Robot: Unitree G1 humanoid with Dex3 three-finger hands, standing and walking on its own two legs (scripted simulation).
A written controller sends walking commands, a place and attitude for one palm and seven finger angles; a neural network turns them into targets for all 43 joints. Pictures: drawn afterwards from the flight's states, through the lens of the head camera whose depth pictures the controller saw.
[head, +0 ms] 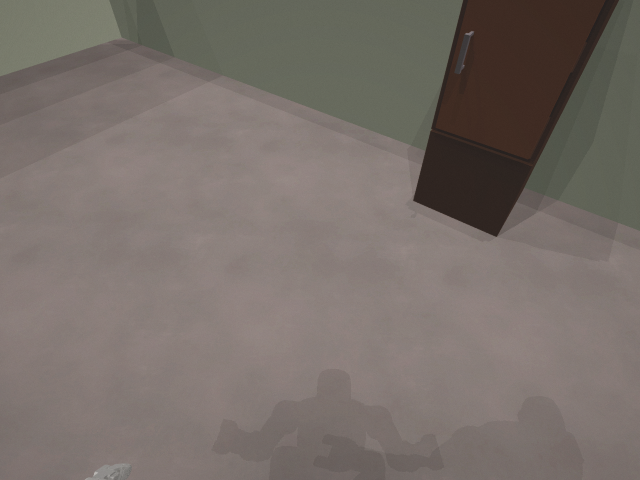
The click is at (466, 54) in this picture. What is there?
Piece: cupboard door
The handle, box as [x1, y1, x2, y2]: [454, 31, 473, 73]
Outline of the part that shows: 473,31 464,34 454,72 459,73 464,66 462,64 470,36 473,34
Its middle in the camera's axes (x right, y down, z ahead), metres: +0.50 -0.64 +1.33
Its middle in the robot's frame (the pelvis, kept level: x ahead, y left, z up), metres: +1.45 -0.43 -0.03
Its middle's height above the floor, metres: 0.74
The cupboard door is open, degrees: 0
